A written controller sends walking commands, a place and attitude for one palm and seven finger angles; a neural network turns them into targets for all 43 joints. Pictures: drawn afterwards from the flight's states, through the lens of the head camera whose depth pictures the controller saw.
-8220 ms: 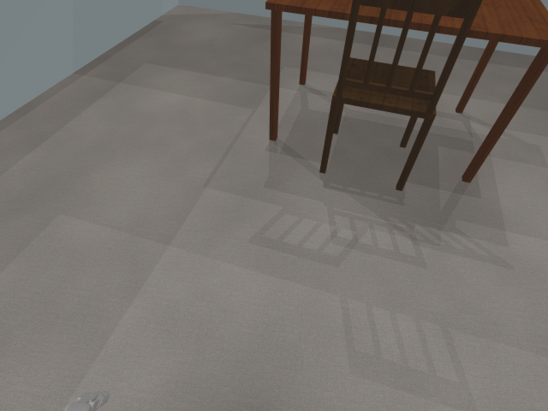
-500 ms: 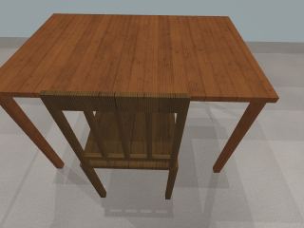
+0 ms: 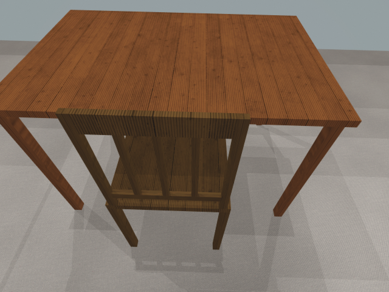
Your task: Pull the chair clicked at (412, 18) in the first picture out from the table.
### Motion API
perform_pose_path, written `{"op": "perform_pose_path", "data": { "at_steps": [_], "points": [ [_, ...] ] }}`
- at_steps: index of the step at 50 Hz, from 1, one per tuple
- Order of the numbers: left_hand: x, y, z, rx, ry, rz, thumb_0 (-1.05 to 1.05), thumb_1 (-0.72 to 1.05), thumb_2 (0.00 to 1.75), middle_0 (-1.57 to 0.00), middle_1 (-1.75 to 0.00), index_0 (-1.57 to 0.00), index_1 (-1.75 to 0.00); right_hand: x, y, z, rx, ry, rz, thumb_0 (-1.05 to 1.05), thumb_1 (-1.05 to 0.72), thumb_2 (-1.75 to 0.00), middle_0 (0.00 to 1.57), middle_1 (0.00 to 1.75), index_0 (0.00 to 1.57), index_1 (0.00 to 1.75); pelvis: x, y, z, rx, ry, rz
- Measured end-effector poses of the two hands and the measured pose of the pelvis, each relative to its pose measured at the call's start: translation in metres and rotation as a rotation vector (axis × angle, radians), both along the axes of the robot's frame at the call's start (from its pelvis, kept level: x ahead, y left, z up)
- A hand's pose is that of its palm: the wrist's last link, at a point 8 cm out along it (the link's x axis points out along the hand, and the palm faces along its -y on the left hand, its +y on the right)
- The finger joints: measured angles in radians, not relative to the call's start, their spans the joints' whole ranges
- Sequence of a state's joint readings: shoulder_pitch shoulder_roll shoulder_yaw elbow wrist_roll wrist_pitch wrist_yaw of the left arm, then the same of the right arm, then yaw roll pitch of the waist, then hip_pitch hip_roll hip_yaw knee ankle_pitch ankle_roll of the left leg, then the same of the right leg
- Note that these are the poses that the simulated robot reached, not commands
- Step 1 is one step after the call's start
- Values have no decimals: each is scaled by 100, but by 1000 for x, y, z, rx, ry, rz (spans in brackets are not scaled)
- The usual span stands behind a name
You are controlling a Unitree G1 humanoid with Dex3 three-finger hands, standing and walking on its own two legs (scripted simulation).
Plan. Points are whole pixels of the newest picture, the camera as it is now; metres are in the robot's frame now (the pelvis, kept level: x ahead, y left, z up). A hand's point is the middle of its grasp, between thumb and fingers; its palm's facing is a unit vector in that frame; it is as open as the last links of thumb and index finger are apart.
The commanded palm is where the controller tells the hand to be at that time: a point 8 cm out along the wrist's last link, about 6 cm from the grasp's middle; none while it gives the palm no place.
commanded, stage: raise the hand toward the chair's back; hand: left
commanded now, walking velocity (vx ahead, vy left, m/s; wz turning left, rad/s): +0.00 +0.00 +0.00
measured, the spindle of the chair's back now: (162, 168) +0.44 +0.12 -0.08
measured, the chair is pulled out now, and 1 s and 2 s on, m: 0.00 0.00 0.00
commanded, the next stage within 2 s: none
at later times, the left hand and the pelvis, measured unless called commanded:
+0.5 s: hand out of the picture +0.13 +0.18 -0.06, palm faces +0.12 -0.99 -0.05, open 10.4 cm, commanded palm +0.13 +0.23 -0.06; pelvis -0.05 -0.01 -0.11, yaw +4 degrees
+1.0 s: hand (103, 270) +0.17 +0.20 -0.06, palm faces +0.03 -1.00 -0.04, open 14.7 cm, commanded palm +0.14 +0.26 -0.05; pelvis -0.04 +0.01 -0.10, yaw +3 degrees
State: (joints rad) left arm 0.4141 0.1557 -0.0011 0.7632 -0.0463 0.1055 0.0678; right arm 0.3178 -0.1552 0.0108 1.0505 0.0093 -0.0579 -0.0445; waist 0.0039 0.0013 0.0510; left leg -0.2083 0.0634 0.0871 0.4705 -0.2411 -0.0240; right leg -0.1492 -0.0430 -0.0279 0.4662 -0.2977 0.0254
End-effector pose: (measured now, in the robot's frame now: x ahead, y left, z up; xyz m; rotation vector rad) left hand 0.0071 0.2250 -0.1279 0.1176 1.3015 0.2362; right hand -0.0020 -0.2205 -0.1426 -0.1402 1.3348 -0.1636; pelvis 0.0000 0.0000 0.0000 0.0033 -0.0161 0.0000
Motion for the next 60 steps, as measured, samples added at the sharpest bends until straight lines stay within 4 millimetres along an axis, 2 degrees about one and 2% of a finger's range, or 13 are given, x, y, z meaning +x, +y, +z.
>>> {"op": "perform_pose_path", "data": {
  "at_steps": [4,7,10,12,15,18,20,24,30,36,41,50,60],
  "points": [
    [76,23,64,102,-523,8,5,94,89,-20,-30,-20,-29,41,-17,11,-61,-293,34,2,-92,-90,20,30,20,30,-9,2,-8,2,18,43],
    [131,14,103,69,-888,-50,4,89,87,-19,-29,-19,-29,81,-30,19,-100,-490,86,2,-92,-90,20,30,20,30,-20,5,-20,-4,74,63],
    [160,-5,114,-51,-1181,-123,2,82,85,-18,-28,-18,-28,121,-38,30,-130,-654,127,2,-91,-90,20,30,20,30,-30,3,-39,1,150,46],
    [162,-18,106,-122,-1302,-192,2,77,83,-18,-27,-18,-27,144,-41,36,-139,-742,161,2,-91,-90,20,30,20,30,-35,1,-54,2,189,37],
    [147,-26,78,-168,-1321,-236,1,69,81,-18,-26,-18,-26,175,-38,39,-145,-835,208,1,-91,-90,20,30,20,30,-41,-2,-77,1,228,33],
    [123,-18,51,-149,-1232,-187,1,62,78,-18,-25,-18,-25,195,-28,34,-133,-875,245,1,-91,-90,19,30,20,30,-44,-6,-93,-10,243,41],
    [108,-8,46,-100,-1196,-150,1,57,76,-17,-25,-17,-25,202,-18,26,-116,-878,265,1,-90,-90,19,30,20,30,-45,-7,-100,-22,249,48],
    [97,9,62,-4,-1253,-147,1,47,72,-16,-23,-16,-23,201,5,2,-64,-835,301,1,-90,-90,20,30,20,30,-47,-10,-108,-51,264,66],
    [124,6,72,-67,-1284,-249,1,33,66,-14,-21,-14,-21,168,24,-39,6,-704,269,1,-90,-90,20,30,20,30,-52,-7,-113,-70,289,70],
    [140,8,69,-104,-1177,-235,1,19,60,-13,-19,-13,-19,128,13,-49,-12,-591,144,2,-90,-90,20,30,21,30,-48,-2,-104,-53,293,52],
    [138,20,78,-43,-1209,-205,0,7,55,-12,-17,-12,-17,113,-6,-42,-76,-559,115,2,-90,-90,20,30,20,30,-44,2,-99,-49,293,47],
    [140,28,75,-66,-1228,-227,0,-14,46,-10,-14,-10,-14,131,-22,-21,-160,-617,137,2,-90,-90,20,30,20,30,-42,8,-97,-56,290,51],
    [147,41,83,-53,-1240,-218,-1,-37,36,-8,-10,-8,-10,160,6,-5,-111,-693,200,1,-90,-90,20,30,20,30,-38,12,-91,-67,279,60]
  ]
}}
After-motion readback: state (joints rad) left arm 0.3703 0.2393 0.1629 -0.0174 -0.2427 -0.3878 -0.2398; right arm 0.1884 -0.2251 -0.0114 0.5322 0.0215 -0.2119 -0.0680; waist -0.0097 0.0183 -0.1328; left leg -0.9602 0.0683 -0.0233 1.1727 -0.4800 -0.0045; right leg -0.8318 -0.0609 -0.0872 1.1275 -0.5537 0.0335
